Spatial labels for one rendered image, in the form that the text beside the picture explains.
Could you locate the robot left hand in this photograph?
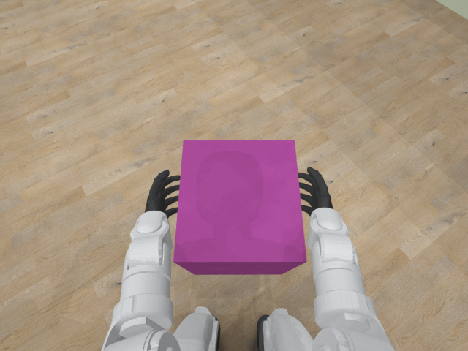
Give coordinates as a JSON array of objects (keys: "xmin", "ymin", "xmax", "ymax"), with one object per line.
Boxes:
[{"xmin": 145, "ymin": 170, "xmax": 181, "ymax": 218}]

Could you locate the robot left upper arm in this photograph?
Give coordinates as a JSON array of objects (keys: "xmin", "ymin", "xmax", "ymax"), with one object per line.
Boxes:
[{"xmin": 103, "ymin": 328, "xmax": 181, "ymax": 351}]

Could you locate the robot right thigh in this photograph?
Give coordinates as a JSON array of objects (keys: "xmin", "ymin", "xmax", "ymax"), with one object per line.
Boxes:
[{"xmin": 263, "ymin": 314, "xmax": 314, "ymax": 351}]

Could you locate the robot right forearm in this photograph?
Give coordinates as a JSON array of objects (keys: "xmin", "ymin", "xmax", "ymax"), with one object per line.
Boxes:
[{"xmin": 307, "ymin": 208, "xmax": 393, "ymax": 347}]

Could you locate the robot right hand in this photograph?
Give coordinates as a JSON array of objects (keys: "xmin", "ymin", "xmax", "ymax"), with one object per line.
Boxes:
[{"xmin": 298, "ymin": 167, "xmax": 333, "ymax": 216}]

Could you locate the robot right upper arm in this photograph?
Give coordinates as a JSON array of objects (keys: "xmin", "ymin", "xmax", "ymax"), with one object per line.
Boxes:
[{"xmin": 312, "ymin": 325, "xmax": 395, "ymax": 351}]

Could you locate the left robot shin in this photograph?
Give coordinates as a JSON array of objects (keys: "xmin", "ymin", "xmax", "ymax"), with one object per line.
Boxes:
[{"xmin": 194, "ymin": 307, "xmax": 213, "ymax": 317}]

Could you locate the carton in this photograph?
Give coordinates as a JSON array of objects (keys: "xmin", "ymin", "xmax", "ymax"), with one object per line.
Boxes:
[{"xmin": 173, "ymin": 140, "xmax": 307, "ymax": 275}]

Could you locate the robot left forearm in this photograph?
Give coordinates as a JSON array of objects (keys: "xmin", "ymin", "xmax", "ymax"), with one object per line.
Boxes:
[{"xmin": 101, "ymin": 211, "xmax": 174, "ymax": 351}]

